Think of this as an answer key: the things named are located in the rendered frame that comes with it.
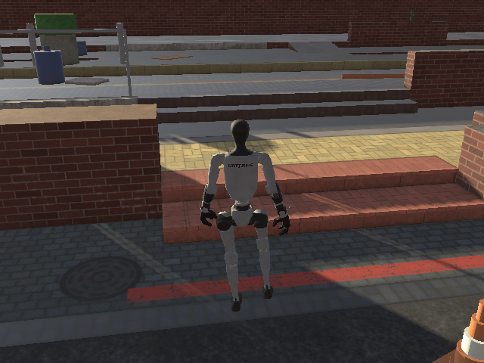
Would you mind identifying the right robot hand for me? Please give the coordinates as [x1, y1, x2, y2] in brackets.
[273, 215, 290, 236]

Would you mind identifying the left robot hand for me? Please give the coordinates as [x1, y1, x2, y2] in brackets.
[200, 210, 217, 227]

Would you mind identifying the robot left foot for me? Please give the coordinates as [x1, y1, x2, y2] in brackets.
[231, 292, 242, 312]

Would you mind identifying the robot right forearm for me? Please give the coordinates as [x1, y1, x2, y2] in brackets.
[271, 182, 288, 218]

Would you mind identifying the robot right upper arm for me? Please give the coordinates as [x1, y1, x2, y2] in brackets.
[256, 152, 278, 194]

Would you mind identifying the robot left forearm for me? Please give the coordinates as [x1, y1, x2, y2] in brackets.
[200, 183, 214, 213]

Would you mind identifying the robot torso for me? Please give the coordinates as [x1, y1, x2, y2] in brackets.
[223, 149, 259, 227]

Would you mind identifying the robot left upper arm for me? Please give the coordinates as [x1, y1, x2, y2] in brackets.
[206, 153, 225, 194]

